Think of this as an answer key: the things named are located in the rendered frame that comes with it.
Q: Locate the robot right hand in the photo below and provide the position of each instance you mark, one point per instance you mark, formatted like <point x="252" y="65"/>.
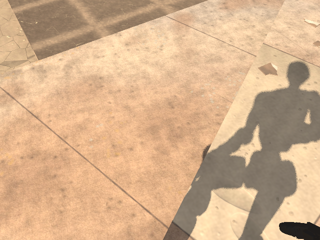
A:
<point x="306" y="231"/>

